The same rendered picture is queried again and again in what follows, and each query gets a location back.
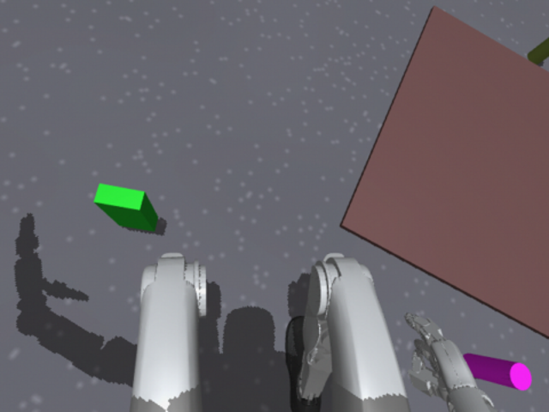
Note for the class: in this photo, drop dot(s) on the right robot arm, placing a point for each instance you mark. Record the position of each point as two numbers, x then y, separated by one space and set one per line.
469 399

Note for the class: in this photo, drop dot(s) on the right robot foot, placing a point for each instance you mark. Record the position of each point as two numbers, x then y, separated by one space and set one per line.
294 356

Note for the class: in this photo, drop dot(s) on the right robot hand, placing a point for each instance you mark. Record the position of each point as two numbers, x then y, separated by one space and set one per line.
445 358

